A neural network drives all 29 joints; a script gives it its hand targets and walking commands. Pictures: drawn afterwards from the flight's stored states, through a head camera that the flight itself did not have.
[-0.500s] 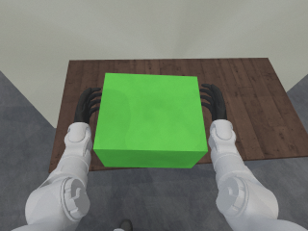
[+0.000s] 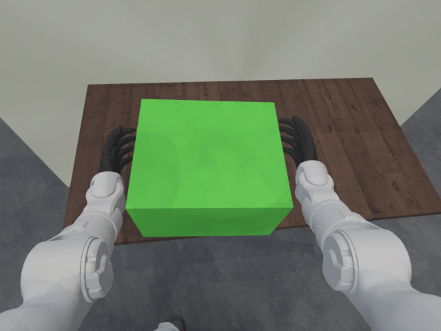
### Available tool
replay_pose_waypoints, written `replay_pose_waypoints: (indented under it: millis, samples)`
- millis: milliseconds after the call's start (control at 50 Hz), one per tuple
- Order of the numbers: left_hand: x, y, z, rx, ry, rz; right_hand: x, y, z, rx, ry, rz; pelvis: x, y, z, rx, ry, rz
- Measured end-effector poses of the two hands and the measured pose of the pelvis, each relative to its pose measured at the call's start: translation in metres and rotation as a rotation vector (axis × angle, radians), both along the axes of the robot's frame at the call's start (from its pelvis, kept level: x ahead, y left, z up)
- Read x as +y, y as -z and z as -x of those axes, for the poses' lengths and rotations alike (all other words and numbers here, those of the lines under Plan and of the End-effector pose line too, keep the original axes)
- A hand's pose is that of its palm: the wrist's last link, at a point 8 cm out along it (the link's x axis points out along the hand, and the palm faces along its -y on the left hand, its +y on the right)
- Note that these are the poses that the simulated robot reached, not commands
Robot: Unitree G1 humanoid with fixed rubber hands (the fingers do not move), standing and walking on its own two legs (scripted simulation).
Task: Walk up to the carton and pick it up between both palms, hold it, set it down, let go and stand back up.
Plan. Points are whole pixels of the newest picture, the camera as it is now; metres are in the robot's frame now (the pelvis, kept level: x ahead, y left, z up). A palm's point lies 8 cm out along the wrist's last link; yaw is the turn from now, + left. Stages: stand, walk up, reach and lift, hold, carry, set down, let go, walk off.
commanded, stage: set down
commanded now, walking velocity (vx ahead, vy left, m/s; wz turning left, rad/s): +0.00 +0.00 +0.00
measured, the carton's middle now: (208, 170) +0.43 +0.05 -0.04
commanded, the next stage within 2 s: none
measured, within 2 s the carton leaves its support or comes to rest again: neither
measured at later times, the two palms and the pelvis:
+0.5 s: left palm (85, 164) +0.40 +0.28 -0.01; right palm (328, 151) +0.47 -0.19 +0.01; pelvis -0.02 -0.01 -0.03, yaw +1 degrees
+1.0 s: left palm (46, 128) +0.40 +0.30 +0.10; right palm (353, 107) +0.47 -0.17 +0.14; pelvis -0.03 -0.01 +0.00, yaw +3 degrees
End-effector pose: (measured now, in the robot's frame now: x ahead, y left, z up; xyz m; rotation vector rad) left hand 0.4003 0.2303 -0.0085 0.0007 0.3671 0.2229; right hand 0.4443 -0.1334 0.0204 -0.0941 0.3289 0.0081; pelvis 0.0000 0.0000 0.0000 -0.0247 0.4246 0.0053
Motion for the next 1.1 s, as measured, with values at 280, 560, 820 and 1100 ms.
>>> replay_pose_waypoints:
  millis: [280, 560, 820, 1100]
  samples:
    - [0.062, -0.007, 0.009, -0.001, -0.084, -0.113, -0.027, 0.015, -0.015, -0.001, 0.05, 0.012, -0.004, 0.025, 0.008, 0.067, -0.029, 0.008]
    - [0.044, -0.008, -0.007, -0.096, -0.006, -0.064, -0.055, 0.003, -0.026, -0.084, 0.009, -0.005, -0.011, 0.028, 0.02, 0.128, -0.023, 0.008]
    - [0.084, -0.1, 0.007, -0.118, -0.093, -0.095, -0.042, -0.082, -0.029, -0.108, 0.012, -0.03, -0.006, 0.013, 0.026, 0.019, -0.03, 0.001]
    - [0.059, -0.102, -0.003, -0.09, -0.01, -0.057, -0.049, -0.114, -0.02, -0.046, 0.032, -0.013, -0.005, -0.005, 0.026, -0.068, -0.057, 0.013]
